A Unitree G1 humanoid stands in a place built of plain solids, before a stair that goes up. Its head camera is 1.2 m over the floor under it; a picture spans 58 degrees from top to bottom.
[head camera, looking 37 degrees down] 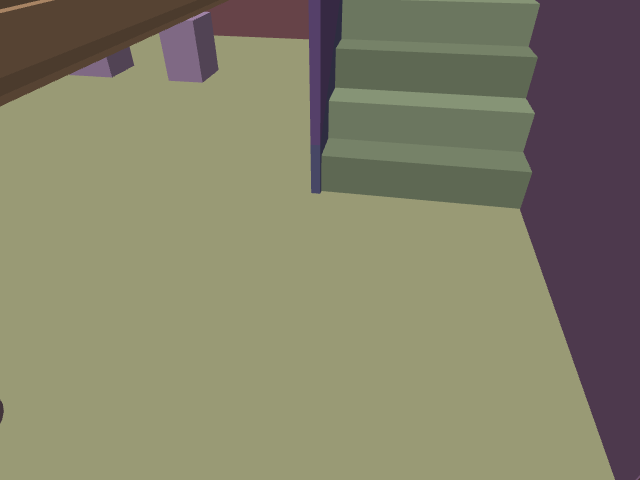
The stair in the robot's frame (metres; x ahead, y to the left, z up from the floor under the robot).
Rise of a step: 0.21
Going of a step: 0.22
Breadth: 1.03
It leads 10 degrees to the right of straight ahead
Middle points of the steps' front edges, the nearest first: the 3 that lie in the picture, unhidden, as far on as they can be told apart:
1.94 -0.51 0.21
2.16 -0.55 0.42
2.38 -0.59 0.62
